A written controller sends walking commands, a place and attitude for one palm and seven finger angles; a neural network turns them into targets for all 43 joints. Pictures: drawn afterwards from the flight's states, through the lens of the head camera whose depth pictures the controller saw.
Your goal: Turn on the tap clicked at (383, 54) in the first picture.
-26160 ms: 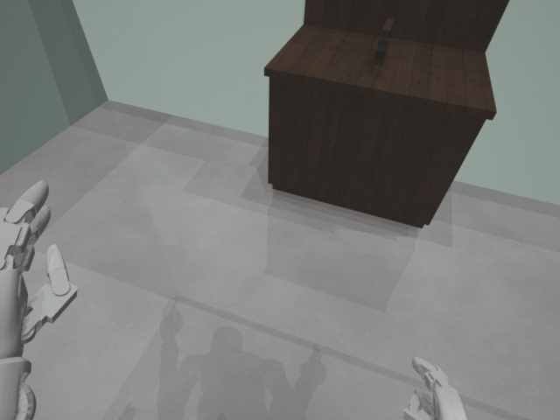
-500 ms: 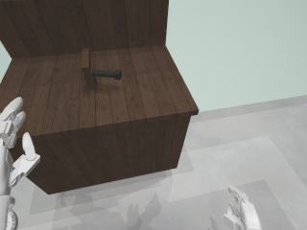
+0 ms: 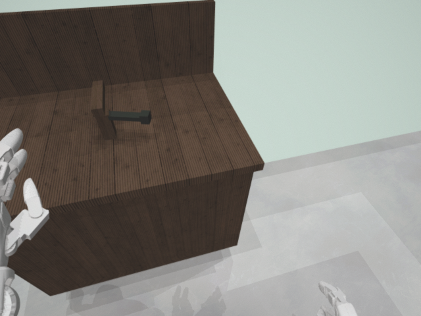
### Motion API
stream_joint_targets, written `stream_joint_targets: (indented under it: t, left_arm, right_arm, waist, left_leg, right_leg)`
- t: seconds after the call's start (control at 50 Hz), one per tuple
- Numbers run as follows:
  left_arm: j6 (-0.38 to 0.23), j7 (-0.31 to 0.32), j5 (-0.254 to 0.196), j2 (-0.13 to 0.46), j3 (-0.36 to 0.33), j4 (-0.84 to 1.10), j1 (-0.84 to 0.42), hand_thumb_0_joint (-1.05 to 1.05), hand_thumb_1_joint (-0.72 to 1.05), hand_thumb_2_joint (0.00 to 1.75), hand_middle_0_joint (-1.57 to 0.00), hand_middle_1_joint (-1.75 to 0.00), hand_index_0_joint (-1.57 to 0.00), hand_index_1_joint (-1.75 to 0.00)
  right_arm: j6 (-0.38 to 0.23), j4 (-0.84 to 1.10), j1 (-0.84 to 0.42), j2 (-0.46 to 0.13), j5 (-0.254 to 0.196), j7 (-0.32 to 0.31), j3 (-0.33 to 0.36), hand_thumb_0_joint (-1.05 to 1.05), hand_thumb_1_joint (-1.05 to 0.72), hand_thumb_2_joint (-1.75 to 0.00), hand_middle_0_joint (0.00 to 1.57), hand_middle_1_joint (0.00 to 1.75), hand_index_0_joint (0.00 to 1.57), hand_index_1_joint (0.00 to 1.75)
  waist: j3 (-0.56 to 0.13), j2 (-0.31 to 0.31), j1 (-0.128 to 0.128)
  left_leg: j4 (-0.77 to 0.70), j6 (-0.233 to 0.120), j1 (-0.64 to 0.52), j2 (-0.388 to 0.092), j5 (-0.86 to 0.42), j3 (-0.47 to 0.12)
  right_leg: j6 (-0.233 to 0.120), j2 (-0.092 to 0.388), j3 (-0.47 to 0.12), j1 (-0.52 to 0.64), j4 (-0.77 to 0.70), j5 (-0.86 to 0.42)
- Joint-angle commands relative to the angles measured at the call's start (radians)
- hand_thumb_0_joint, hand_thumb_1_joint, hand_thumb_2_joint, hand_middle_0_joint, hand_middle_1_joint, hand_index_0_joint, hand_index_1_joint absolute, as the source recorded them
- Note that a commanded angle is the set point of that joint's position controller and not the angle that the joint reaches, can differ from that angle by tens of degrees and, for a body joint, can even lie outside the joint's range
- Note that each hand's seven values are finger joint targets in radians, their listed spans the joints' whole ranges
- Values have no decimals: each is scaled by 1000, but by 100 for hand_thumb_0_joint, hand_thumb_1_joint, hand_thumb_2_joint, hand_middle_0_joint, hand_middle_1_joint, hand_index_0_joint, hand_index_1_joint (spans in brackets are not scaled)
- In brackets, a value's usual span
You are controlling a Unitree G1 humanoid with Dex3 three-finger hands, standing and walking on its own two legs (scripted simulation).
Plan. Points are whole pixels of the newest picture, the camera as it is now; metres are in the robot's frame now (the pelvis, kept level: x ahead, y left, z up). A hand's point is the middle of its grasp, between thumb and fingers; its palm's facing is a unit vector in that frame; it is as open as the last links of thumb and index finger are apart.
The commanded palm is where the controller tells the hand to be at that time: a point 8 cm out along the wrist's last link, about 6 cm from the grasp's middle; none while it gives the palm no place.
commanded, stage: take the last steps up to it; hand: left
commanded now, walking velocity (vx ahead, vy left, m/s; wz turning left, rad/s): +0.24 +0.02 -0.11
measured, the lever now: (145, 117) +0.61 +0.21 +0.03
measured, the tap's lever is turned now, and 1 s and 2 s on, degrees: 71 71 71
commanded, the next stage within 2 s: come to a stop and stand still in 0.30 s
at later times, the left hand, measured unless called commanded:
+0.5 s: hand (94, 138) +0.35 +0.21 +0.19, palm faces +0.33 -0.84 -0.42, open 7.4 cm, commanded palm +0.30 +0.26 +0.20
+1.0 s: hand (105, 128) +0.39 +0.21 +0.18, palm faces +0.26 -0.87 -0.43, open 7.4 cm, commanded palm +0.34 +0.26 +0.20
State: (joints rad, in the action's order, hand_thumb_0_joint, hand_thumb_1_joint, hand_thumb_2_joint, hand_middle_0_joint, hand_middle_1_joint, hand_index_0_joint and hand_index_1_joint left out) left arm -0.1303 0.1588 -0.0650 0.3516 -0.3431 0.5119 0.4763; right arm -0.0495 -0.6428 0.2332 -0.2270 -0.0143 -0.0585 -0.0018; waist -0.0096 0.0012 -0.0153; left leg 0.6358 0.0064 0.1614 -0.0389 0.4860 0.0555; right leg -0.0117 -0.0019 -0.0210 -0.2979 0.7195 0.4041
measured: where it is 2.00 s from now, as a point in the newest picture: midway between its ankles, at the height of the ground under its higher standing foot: outside the picture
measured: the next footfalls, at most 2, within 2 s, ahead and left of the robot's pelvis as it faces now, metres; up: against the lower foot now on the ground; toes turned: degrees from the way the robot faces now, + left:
right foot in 0.16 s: +0.14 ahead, -0.09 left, +0.00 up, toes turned +0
left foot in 0.50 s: +0.25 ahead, +0.14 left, +0.00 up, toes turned +0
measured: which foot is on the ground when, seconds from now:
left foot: down 0.00-0.18, up 0.20-0.48, down 0.50-1.00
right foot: down 0.00-0.00, up 0.02-0.14, down 0.16-1.00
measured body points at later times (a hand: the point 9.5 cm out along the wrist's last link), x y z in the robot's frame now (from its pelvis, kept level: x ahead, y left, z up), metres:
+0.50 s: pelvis +0.13 -0.01 +0.01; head +0.14 -0.02 +0.46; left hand +0.32 +0.26 +0.21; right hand +0.29 -0.27 -0.07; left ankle +0.21 +0.13 -0.72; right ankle +0.10 -0.09 -0.72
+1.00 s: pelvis +0.16 +0.00 +0.02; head +0.18 -0.02 +0.47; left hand +0.37 +0.26 +0.20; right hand +0.33 -0.24 -0.07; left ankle +0.21 +0.14 -0.72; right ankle +0.10 -0.09 -0.72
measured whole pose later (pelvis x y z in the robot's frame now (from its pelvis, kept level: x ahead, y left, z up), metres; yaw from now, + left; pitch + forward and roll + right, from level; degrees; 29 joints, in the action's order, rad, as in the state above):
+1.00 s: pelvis +0.16 +0.00 +0.02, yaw -5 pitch +1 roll -1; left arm -0.07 0.12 -0.09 0.38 -0.31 0.51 0.51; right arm -0.06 -0.60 0.15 -0.20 -0.02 -0.08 -0.01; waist 0.03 -0.05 0.02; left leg 0.46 0.04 0.29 -0.10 0.17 0.08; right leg -0.03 -0.04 0.04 -0.13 0.41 0.29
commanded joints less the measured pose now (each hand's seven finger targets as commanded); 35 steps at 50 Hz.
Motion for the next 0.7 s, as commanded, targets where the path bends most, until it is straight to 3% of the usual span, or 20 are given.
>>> stream_joint_targets:
  t: [0.0, 0.02, 0.06, 0.12, 0.14, 0.16, 0.18, 0.2, 0.22, 0.24, 0.28, 0.32, 0.36, 0.4, 0.48, 0.5, 0.52, 0.54, 0.62, 0.68]
  left_arm:
    - [-79, 19, 18, 185, -108, 191, -118, 0, 90, 90, -20, -30, -20, -30]
    - [-77, 14, 15, 196, -109, 197, -147, 0, 90, 90, -20, -30, -20, -30]
    - [-68, 3, 19, 175, -94, 139, -114, 0, 90, 90, -20, -30, -20, -30]
    - [-56, 4, 12, 199, -136, 125, -69, 0, 90, 90, -20, -30, -20, -30]
    - [-52, 5, 11, 197, -137, 119, -43, 0, 90, 90, -20, -30, -20, -30]
    - [-49, 3, 12, 222, -149, 133, -47, 0, 90, 90, -20, -30, -20, -30]
    - [-69, -9, -13, 222, -166, 180, -58, 0, 90, 90, -20, -30, -20, -30]
    - [-89, -14, -18, 237, -183, 187, -18, 0, 90, 90, -20, -30, -20, -30]
    - [-88, -17, -9, 259, -210, 203, 11, 0, 90, 90, -20, -30, -20, -30]
    - [-98, -18, 1, 222, -176, 219, 18, 0, 90, 90, -20, -30, -20, -30]
    - [-109, -4, 11, 212, -163, 211, -2, 0, 90, 90, -20, -30, -20, -30]
    - [-107, 5, 10, 210, -155, 209, -32, 0, 90, 90, -20, -30, -20, -30]
    - [-94, 5, 2, 199, -138, 196, -48, 0, 90, 90, -20, -30, -20, -30]
    - [-83, 5, -4, 190, -120, 188, -66, 0, 90, 90, -20, -30, -20, -30]
    - [-62, -6, -5, 162, -78, 157, -107, 0, 90, 90, -20, -30, -20, -30]
    - [-56, -8, -6, 169, -76, 127, -115, 0, 90, 90, -20, -30, -20, -30]
    - [-50, -12, -2, 197, -108, 144, -126, 0, 90, 90, -20, -30, -20, -30]
    - [-50, -15, 3, 176, -82, 172, -116, 0, 90, 90, -20, -30, -20, -30]
    - [-47, -12, 1, 203, -108, 261, -69, 0, 90, 90, -20, -30, -20, -30]
    - [-41, -13, -6, 191, -110, 276, -18, 0, 90, 90, -20, -30, -20, -30]
  right_arm:
    - [-74, 157, -103, -102, 6, -10, 45, 0, -90, -90, 20, 30, 20, 30]
    - [-83, 152, -101, -96, 3, -7, 45, 0, -90, -90, 20, 30, 20, 30]
    - [-97, 151, -115, -105, -2, 2, 46, 0, -90, -90, 20, 30, 20, 30]
    - [-101, 177, -146, -113, 5, -3, 39, 0, -90, -90, 20, 30, 20, 30]
    - [-96, 181, -149, -112, 7, -3, 44, 0, -90, -90, 20, 30, 20, 30]
    - [-90, 193, -136, -96, 1, 4, 53, 0, -90, -90, 20, 30, 20, 30]
    - [-96, 213, -134, -114, -6, 16, 75, 0, -90, -90, 20, 30, 20, 30]
    - [-96, 191, -119, -109, -2, 25, 72, 0, -90, -90, 20, 30, 20, 30]
    - [-76, 172, -113, -99, -3, 32, 63, 0, -90, -90, 20, 30, 20, 30]
    - [-58, 167, -129, -78, -4, 30, 47, 0, -90, -90, 20, 30, 20, 30]
    - [-42, 159, -135, -68, 0, 21, 37, 0, -90, -90, 20, 30, 20, 30]
    - [-40, 164, -157, -62, 4, 5, 36, 0, -90, -90, 20, 30, 20, 30]
    - [-51, 171, -170, -56, 6, 0, 33, 0, -90, -90, 20, 30, 20, 30]
    - [-63, 179, -170, -65, 6, -4, 39, 0, -90, -90, 20, 30, 20, 30]
    - [-58, 199, -177, -109, -19, -8, 56, 0, -90, -90, 20, 30, 20, 30]
    - [-62, 198, -171, -109, -26, -10, 55, 0, -90, -90, 20, 30, 20, 30]
    - [-67, 196, -200, -94, -15, -15, 43, 0, -90, -90, 20, 30, 20, 30]
    - [-69, 197, -189, -81, -10, -14, 32, 0, -90, -90, 20, 30, 20, 30]
    - [-76, 212, -176, -82, -2, -8, 37, 0, -90, -90, 20, 30, 20, 30]
    - [-78, 221, -157, -83, 4, -2, 40, 0, -90, -90, 20, 30, 20, 30]
  waist:
    - [28, -261, -45]
    - [29, -211, -37]
    - [45, -169, -14]
    - [-42, -172, 32]
    - [-98, -56, 57]
    - [-161, 209, 39]
    - [-158, 271, 26]
    - [-103, 146, 29]
    - [-75, 17, 25]
    - [-57, -26, 19]
    - [-79, 53, 3]
    - [-101, 97, 5]
    - [-101, 106, 25]
    - [-88, 58, 26]
    - [-43, -25, 34]
    - [-6, 16, 32]
    - [12, -102, 28]
    - [6, -146, 31]
    - [-148, -113, 41]
    - [-215, -155, 43]
  left_leg:
    - [-275, -212, -335, -297, -673, -404]
    - [-260, -217, -361, -309, -697, -397]
    - [-254, -184, -267, -268, -639, -249]
    - [-52, -129, 40, -153, -618, -15]
    - [188, -110, 204, -104, -508, 24]
    - [508, -72, 378, 11, -274, 86]
    - [702, -48, 472, 63, -7, -48]
    - [760, -32, 479, 8, -22, -131]
    - [715, -22, 492, -34, -22, -144]
    - [652, -13, 480, -61, -56, -130]
    - [465, -4, 395, -79, -122, -86]
    - [225, -15, 247, -65, -166, -14]
    - [66, -22, 119, -6, -240, 81]
    - [-84, -21, 12, 20, -313, 87]
    - [-191, -73, -74, -144, -513, -147]
    - [-171, -61, -27, -126, -521, -136]
    - [-195, -63, -20, -119, -531, -117]
    - [-207, -57, -2, -121, -572, -125]
    - [-152, -46, -148, -138, -938, -87]
    - [-152, -46, -221, -170, -1054, -79]
  right_leg:
    - [-10, 15, 57, -495, 266, 148]
    - [-9, 35, 45, -517, 237, 139]
    - [-9, 47, 85, -402, 101, 39]
    - [-28, -46, 192, 157, -186, -142]
    - [-63, -5, 91, 388, -235, -182]
    - [-156, 212, -313, 494, -325, -163]
    - [-217, 342, -583, 410, -438, -228]
    - [-248, 381, -569, 310, -441, -239]
    - [-262, 380, -491, 269, -406, -299]
    - [-240, 353, -376, 225, -394, -408]
    - [-194, 300, -191, 170, -391, -556]
    - [-160, 262, -98, 114, -374, -524]
    - [-136, 230, -75, 90, -374, -394]
    - [-95, 192, -46, 79, -339, -309]
    - [20, 49, 0, -5, -257, -204]
    - [24, 35, -11, 13, -301, -225]
    - [16, 46, -13, 6, -305, -264]
    - [15, 40, 5, 46, -302, -296]
    - [18, 31, 15, 107, -282, -493]
    - [18, 20, 22, 88, -267, -395]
